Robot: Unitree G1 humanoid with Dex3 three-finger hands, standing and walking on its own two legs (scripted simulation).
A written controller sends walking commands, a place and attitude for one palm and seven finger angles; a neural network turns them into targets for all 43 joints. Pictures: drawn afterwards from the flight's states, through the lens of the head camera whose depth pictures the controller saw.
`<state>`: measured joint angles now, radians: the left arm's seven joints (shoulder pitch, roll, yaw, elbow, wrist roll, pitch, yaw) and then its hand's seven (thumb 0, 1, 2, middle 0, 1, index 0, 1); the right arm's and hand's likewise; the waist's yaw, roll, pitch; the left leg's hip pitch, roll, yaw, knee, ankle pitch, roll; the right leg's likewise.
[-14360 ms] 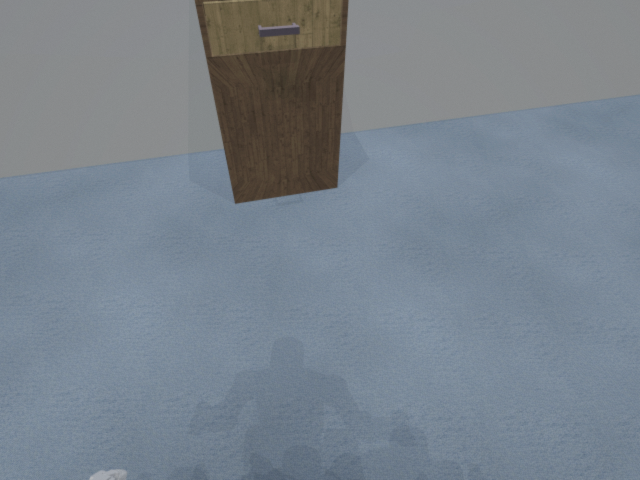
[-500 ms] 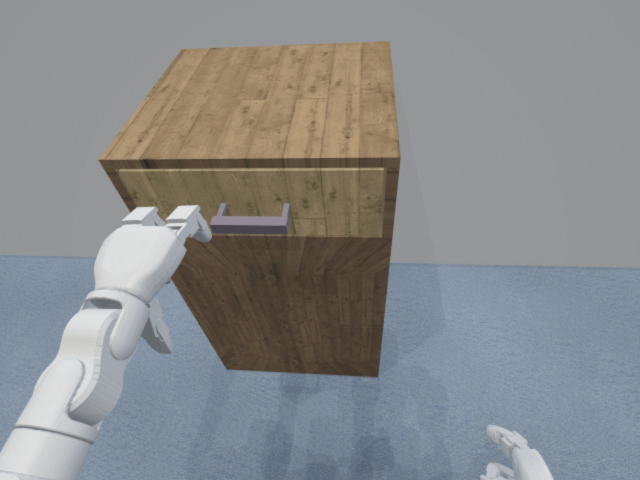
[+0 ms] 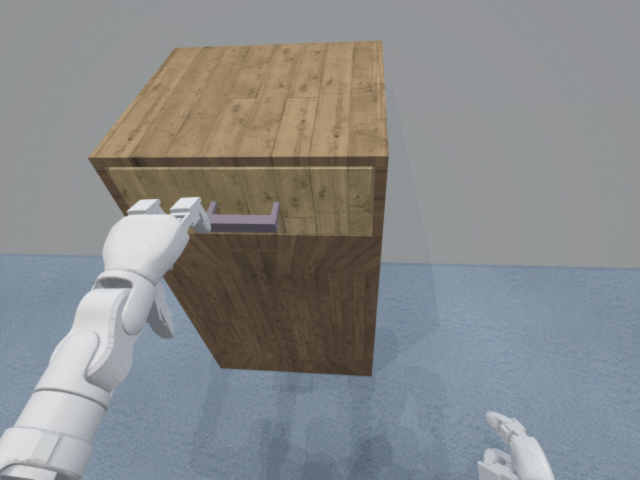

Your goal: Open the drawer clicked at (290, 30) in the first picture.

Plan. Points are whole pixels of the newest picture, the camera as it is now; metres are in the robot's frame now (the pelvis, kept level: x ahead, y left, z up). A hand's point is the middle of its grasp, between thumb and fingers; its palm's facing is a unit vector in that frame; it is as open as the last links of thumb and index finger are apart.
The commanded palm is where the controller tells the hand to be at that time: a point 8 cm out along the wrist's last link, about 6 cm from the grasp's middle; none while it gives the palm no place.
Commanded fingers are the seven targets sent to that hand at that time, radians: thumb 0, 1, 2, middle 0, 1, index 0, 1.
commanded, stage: move the hooked fingers above the handle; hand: left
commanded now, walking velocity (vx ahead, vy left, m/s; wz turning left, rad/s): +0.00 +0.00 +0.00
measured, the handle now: (241, 215) +0.53 +0.22 +0.00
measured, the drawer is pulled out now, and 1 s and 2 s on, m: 0.00 0.00 0.00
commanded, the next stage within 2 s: lower the fingers behind the handle in 1.88 s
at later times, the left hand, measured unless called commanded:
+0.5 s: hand (193, 238) +0.41 +0.24 +0.07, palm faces -0.01 -0.05 -1.00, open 13.8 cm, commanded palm +0.38 +0.25 +0.13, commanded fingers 0.00 -0.50 0.30 -0.30 -1.20 -0.30 -1.20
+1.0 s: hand (209, 224) +0.45 +0.23 +0.06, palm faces -0.04 -0.02 -1.00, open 13.8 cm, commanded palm +0.43 +0.24 +0.12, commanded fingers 0.00 -0.50 0.30 -0.30 -1.20 -0.30 -1.20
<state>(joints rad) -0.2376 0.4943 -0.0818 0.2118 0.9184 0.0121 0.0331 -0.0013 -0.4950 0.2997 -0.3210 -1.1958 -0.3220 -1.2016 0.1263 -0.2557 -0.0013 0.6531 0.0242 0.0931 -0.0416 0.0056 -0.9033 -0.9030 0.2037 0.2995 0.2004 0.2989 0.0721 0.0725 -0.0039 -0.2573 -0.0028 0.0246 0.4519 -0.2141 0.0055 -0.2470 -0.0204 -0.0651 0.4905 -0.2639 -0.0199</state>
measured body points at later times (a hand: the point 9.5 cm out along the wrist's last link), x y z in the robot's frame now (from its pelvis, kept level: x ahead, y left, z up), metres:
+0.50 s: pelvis +0.02 +0.01 -0.01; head +0.06 -0.02 +0.44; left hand +0.40 +0.24 +0.12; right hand +0.14 -0.25 -0.14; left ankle +0.01 +0.12 -0.74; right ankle +0.00 -0.10 -0.74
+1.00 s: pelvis +0.03 +0.01 -0.01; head +0.07 -0.01 +0.43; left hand +0.44 +0.23 +0.11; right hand +0.12 -0.25 -0.15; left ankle +0.01 +0.12 -0.74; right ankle +0.00 -0.10 -0.74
